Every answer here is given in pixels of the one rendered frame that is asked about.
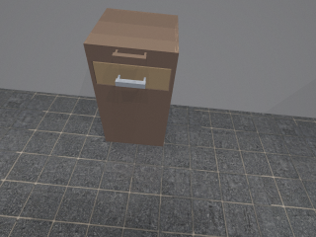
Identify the cabinet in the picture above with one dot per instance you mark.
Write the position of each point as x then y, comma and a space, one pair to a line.
134, 115

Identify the drawer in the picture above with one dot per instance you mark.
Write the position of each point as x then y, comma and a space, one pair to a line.
156, 77

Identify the handle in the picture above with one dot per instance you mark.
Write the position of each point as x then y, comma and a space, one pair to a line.
129, 58
131, 83

